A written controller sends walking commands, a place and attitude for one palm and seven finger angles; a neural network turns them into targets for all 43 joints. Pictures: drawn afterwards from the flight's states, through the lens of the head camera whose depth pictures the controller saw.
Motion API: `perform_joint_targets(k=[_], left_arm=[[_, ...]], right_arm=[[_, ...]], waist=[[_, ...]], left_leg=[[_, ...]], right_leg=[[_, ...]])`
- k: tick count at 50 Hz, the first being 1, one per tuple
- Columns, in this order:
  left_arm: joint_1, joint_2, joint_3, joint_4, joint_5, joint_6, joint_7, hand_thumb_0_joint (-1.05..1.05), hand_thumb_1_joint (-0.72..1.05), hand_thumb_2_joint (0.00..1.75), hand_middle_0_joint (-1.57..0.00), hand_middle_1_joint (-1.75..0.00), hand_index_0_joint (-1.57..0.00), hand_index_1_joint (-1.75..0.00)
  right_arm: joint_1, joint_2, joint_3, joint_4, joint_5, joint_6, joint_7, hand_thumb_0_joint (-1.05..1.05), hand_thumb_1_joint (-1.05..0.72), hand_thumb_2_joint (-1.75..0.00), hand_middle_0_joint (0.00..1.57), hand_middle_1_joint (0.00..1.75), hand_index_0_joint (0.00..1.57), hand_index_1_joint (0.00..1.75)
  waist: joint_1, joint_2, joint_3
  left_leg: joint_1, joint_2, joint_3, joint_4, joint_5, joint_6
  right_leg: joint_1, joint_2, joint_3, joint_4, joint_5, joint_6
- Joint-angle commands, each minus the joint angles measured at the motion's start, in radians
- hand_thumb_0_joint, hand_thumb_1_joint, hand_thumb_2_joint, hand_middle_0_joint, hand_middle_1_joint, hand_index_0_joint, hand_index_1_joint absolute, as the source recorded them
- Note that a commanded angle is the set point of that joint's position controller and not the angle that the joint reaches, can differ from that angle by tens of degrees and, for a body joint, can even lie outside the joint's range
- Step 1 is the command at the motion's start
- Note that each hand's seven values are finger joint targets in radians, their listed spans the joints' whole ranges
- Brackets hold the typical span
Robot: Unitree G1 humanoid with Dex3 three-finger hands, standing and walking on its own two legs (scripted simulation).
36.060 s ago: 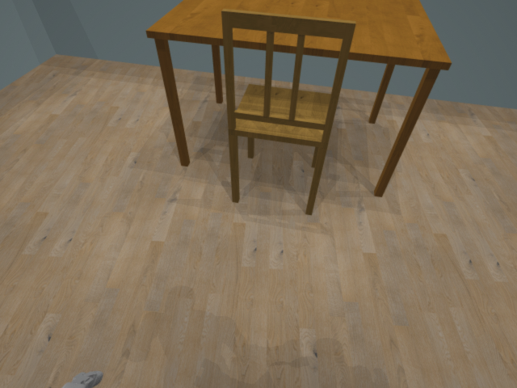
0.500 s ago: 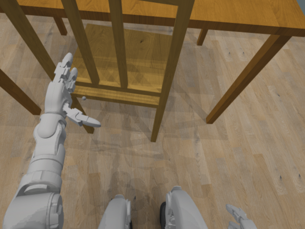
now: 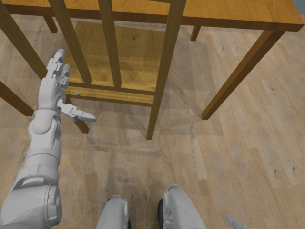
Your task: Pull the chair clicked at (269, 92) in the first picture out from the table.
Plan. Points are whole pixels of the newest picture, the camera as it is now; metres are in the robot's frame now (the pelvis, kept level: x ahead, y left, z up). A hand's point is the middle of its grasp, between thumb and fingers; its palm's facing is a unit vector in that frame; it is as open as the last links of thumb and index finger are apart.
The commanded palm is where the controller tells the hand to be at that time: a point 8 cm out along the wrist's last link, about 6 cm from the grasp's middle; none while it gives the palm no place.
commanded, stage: push the fingers through the gap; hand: left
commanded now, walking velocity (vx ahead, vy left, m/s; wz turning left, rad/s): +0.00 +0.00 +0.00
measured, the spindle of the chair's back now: (74, 46) +0.58 +0.19 +0.05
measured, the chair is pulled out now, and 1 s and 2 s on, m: -0.09 -0.09 -0.09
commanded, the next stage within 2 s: hook a spindle and tug to test in 0.02 s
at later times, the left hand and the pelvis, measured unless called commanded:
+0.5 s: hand (84, 93) +0.46 +0.16 +0.02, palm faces -0.05 -1.00 -0.06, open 15.2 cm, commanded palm +0.43 +0.20 +0.02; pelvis +0.00 +0.00 +0.00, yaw +0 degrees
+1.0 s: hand (84, 92) +0.46 +0.16 +0.02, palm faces -0.04 -1.00 -0.07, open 5.5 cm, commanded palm +0.42 +0.21 +0.02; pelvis +0.00 -0.01 +0.00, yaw +0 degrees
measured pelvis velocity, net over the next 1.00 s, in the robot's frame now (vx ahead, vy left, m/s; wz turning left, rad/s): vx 0.00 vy -0.01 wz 0.01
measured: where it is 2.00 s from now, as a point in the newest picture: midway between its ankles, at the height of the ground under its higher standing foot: outside the picture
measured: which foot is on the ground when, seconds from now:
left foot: down 0.00-1.00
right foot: down 0.00-1.00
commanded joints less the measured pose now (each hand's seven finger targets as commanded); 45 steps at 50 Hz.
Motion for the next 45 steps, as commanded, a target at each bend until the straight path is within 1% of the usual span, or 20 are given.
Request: perform_joint_targets(k=[1, 2, 6, 12, 16, 18, 20, 21, 23, 27, 29, 30, 31, 35, 36, 38, 39, 40, 44, 45], left_arm=[[-0.357, 0.164, 0.004, -0.176, -0.012, -0.067, -0.012, 0.0, -0.5, 0.3, -0.06, -0.08, -0.06, -0.08], [-0.384, 0.155, -0.009, -0.184, -0.013, -0.071, -0.013, 0.0, -0.5, 0.3, -0.06, -0.08, -0.06, -0.08], [-0.389, 0.163, 0.0, -0.195, -0.013, -0.075, -0.006, 0.0, -0.5, 0.3, -0.06, -0.08, -0.06, -0.08], [-0.343, 0.135, -0.015, -0.225, -0.005, -0.077, 0.019, 0.0, -0.5, 0.3, -0.17, -0.41, -0.17, -0.41], [-0.356, 0.13, -0.018, -0.205, 0.005, -0.065, 0.039, 0.0, -0.5, 0.3, -0.24, -0.63, -0.24, -0.63], [-0.346, 0.144, 0.001, -0.225, 0.005, -0.069, 0.045, 0.0, -0.5, 0.3, -0.27, -0.74, -0.27, -0.74], [-0.365, 0.155, 0.002, -0.223, 0.01, -0.074, 0.047, 0.0, -0.5, 0.3, -0.31, -0.85, -0.31, -0.85], [-0.377, 0.136, -0.014, -0.241, 0.008, -0.077, 0.046, 0.0, -0.5, 0.3, -0.32, -0.9, -0.32, -0.9], [-0.346, 0.134, -0.012, -0.262, 0.004, -0.082, 0.045, 0.0, -0.39, 0.35, -0.36, -1.01, -0.36, -1.01], [-0.314, 0.102, -0.035, -0.246, -0.002, -0.068, 0.043, 0.0, -0.16, 0.44, -0.43, -1.23, -0.43, -1.23], [-0.302, 0.084, -0.043, -0.206, -0.002, -0.054, 0.043, 0.0, -0.05, 0.49, -0.46, -1.34, -0.46, -1.34], [-0.316, 0.102, -0.034, -0.232, 0.001, -0.056, 0.045, 0.0, 0.0, 0.52, -0.48, -1.4, -0.48, -1.4], [-0.308, 0.087, -0.045, -0.227, 0.002, -0.053, 0.045, 0.0, 0.06, 0.54, -0.5, -1.45, -0.5, -1.45], [-0.328, 0.136, -0.004, -0.244, 0.005, -0.072, 0.067, 0.0, 0.28, 0.64, -0.5, -1.45, -0.5, -1.45], [-0.34, 0.118, -0.019, -0.242, 0.005, -0.076, 0.069, 0.0, 0.34, 0.66, -0.5, -1.45, -0.5, -1.45], [-0.367, 0.133, -0.011, -0.22, 0.012, -0.085, 0.07, 0.0, 0.45, 0.71, -0.5, -1.45, -0.5, -1.45], [-0.384, 0.17, 0.016, -0.209, 0.016, -0.09, 0.072, 0.0, 0.51, 0.73, -0.5, -1.45, -0.5, -1.45], [-0.379, 0.165, 0.012, -0.199, 0.019, -0.092, 0.068, 0.0, 0.56, 0.76, -0.5, -1.45, -0.5, -1.45], [-0.389, 0.161, 0.01, -0.161, 0.014, -0.086, 0.05, 0.0, 0.79, 0.85, -0.5, -1.45, -0.5, -1.45], [-0.4, 0.191, 0.031, -0.18, 0.01, -0.087, 0.044, 0.0, 0.84, 0.88, -0.5, -1.45, -0.5, -1.45]], right_arm=[[0.108, -0.168, -0.067, -0.071, 0.007, -0.027, -0.011, 0.0, -0.9, -0.9, 0.2, 0.3, 0.2, 0.3], [0.11, -0.17, -0.068, -0.07, 0.007, -0.029, -0.013, 0.0, -0.9, -0.9, 0.2, 0.3, 0.2, 0.3], [0.108, -0.17, -0.072, -0.073, 0.005, -0.025, -0.013, 0.0, -0.9, -0.9, 0.2, 0.3, 0.2, 0.3], [0.103, -0.165, -0.074, -0.085, 0.003, -0.017, -0.005, 0.0, -0.9, -0.9, 0.2, 0.3, 0.2, 0.3], [0.097, -0.162, -0.071, -0.082, 0.005, -0.008, -0.004, 0.0, -0.9, -0.9, 0.2, 0.3, 0.2, 0.3], [0.095, -0.162, -0.072, -0.09, 0.003, -0.009, -0.004, 0.0, -0.9, -0.9, 0.2, 0.3, 0.2, 0.3], [0.093, -0.159, -0.069, -0.086, 0.003, -0.008, -0.006, 0.0, -0.9, -0.9, 0.2, 0.3, 0.2, 0.3], [0.093, -0.156, -0.07, -0.087, 0.002, -0.01, -0.005, 0.0, -0.9, -0.9, 0.2, 0.3, 0.2, 0.3], [0.092, -0.157, -0.071, -0.091, 0.002, -0.013, -0.003, 0.0, -0.9, -0.9, 0.2, 0.3, 0.2, 0.3], [0.097, -0.155, -0.072, -0.089, 0.006, -0.012, -0.003, 0.0, -0.9, -0.9, 0.2, 0.3, 0.2, 0.3], [0.093, -0.154, -0.072, -0.083, 0.009, -0.01, -0.003, 0.0, -0.9, -0.9, 0.2, 0.3, 0.2, 0.3], [0.094, -0.157, -0.073, -0.084, 0.008, -0.01, -0.004, 0.0, -0.9, -0.9, 0.2, 0.3, 0.2, 0.3], [0.092, -0.154, -0.073, -0.088, 0.009, -0.01, -0.003, 0.0, -0.9, -0.9, 0.2, 0.3, 0.2, 0.3], [0.09, -0.154, -0.071, -0.088, 0.005, -0.014, -0.006, 0.0, -0.9, -0.9, 0.2, 0.3, 0.2, 0.3], [0.089, -0.151, -0.069, -0.088, 0.005, -0.016, -0.006, 0.0, -0.9, -0.9, 0.2, 0.3, 0.2, 0.3], [0.086, -0.152, -0.065, -0.081, 0.003, -0.018, -0.009, 0.0, -0.9, -0.9, 0.2, 0.3, 0.2, 0.3], [0.089, -0.156, -0.066, -0.075, 0.002, -0.018, -0.012, 0.0, -0.9, -0.9, 0.2, 0.3, 0.2, 0.3], [0.088, -0.154, -0.063, -0.08, 0.002, -0.019, -0.012, 0.0, -0.9, -0.9, 0.2, 0.3, 0.2, 0.3], [0.089, -0.158, -0.063, -0.082, 0.003, -0.019, -0.013, 0.0, -0.9, -0.9, 0.2, 0.3, 0.2, 0.3], [0.09, -0.16, -0.064, -0.082, 0.002, -0.02, -0.015, 0.0, -0.9, -0.9, 0.2, 0.3, 0.2, 0.3]], waist=[[-0.005, 0.092, -0.459], [-0.016, 0.089, -0.461], [-0.007, 0.106, -0.488], [0.001, 0.11, -0.518], [-0.009, 0.069, -0.468], [0.002, 0.07, -0.504], [0.001, 0.083, -0.495], [-0.007, 0.089, -0.509], [0.007, 0.111, -0.526], [-0.006, 0.077, -0.513], [-0.009, 0.053, -0.466], [-0.003, 0.06, -0.475], [-0.001, 0.071, -0.474], [0.003, 0.051, -0.48], [-0.001, 0.047, -0.48], [-0.006, 0.065, -0.461], [-0.006, 0.048, -0.459], [-0.002, 0.059, -0.456], [-0.009, 0.054, -0.469], [-0.002, 0.064, -0.497]], left_leg=[[0.233, -0.01, -0.043, -0.165, 0.383, -0.025], [0.248, -0.008, -0.05, -0.163, 0.393, -0.026], [0.268, -0.008, -0.052, -0.159, 0.429, -0.033], [0.309, -0.005, -0.06, -0.157, 0.5, -0.045], [0.258, -0.006, -0.052, -0.16, 0.445, -0.036], [0.261, -0.009, -0.051, -0.158, 0.443, -0.035], [0.252, -0.01, -0.048, -0.157, 0.439, -0.036], [0.263, -0.011, -0.047, -0.152, 0.448, -0.033], [0.292, -0.009, -0.052, -0.157, 0.476, -0.043], [0.281, -0.006, -0.051, -0.158, 0.488, -0.038], [0.246, -0.007, -0.045, -0.164, 0.436, -0.034], [0.245, -0.007, -0.047, -0.167, 0.433, -0.035], [0.25, -0.01, -0.045, -0.171, 0.422, -0.035], [0.221, -0.015, -0.033, -0.163, 0.396, -0.027], [0.211, -0.017, -0.032, -0.162, 0.392, -0.024], [0.19, -0.019, -0.029, -0.156, 0.358, -0.024], [0.174, -0.019, -0.027, -0.148, 0.348, -0.02], [0.163, -0.022, -0.024, -0.15, 0.34, -0.02], [0.155, -0.021, -0.021, -0.146, 0.324, -0.016], [0.151, -0.022, -0.016, -0.14, 0.329, -0.015]], right_leg=[[0.345, 0.022, 0.044, -0.12, 0.215, -0.016], [0.328, 0.023, 0.04, -0.116, 0.217, -0.016], [0.33, 0.02, 0.037, -0.109, 0.238, -0.016], [0.327, 0.021, 0.028, -0.096, 0.272, -0.017], [0.334, 0.021, 0.033, -0.106, 0.254, -0.014], [0.353, 0.021, 0.036, -0.102, 0.256, -0.013], [0.359, 0.02, 0.039, -0.1, 0.262, -0.016], [0.359, 0.02, 0.042, -0.102, 0.273, -0.014], [0.356, 0.019, 0.036, -0.099, 0.278, -0.017], [0.363, 0.021, 0.035, -0.102, 0.298, -0.014], [0.355, 0.02, 0.036, -0.112, 0.266, -0.012], [0.363, 0.019, 0.036, -0.109, 0.264, -0.013], [0.359, 0.019, 0.037, -0.114, 0.251, -0.014], [0.389, 0.018, 0.05, -0.118, 0.253, -0.013], [0.398, 0.018, 0.053, -0.118, 0.26, -0.012], [0.378, 0.016, 0.056, -0.115, 0.231, -0.012], [0.383, 0.015, 0.061, -0.113, 0.227, -0.012], [0.392, 0.014, 0.064, -0.112, 0.223, -0.013], [0.393, 0.014, 0.068, -0.116, 0.214, -0.012], [0.415, 0.012, 0.075, -0.114, 0.224, -0.011]])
